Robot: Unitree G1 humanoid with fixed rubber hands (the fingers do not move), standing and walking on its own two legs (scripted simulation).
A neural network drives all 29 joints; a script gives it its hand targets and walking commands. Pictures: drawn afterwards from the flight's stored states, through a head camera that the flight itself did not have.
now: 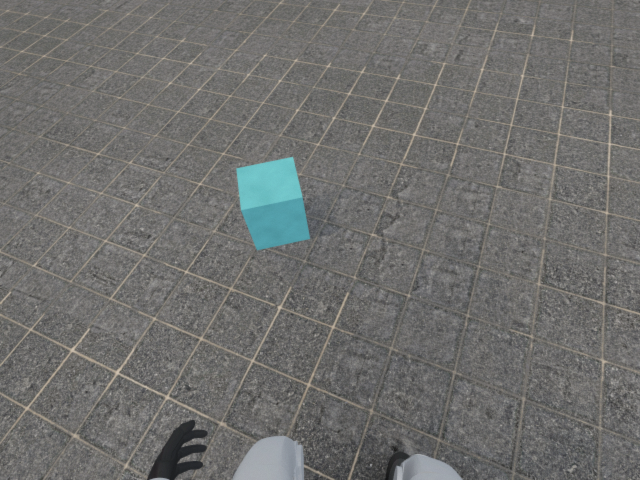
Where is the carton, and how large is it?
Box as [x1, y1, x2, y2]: [236, 157, 309, 249]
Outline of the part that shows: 292,157 236,168 241,211 257,249 309,238 302,197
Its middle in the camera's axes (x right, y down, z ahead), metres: -0.18 -0.12 +1.45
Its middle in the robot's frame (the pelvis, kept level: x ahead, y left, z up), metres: +1.03 +0.24 -0.65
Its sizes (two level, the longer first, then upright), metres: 0.210 0.200 0.250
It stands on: the floor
